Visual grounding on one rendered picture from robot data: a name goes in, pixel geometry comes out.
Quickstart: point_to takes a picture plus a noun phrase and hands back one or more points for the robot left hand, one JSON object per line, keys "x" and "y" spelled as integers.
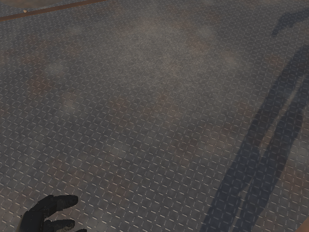
{"x": 33, "y": 220}

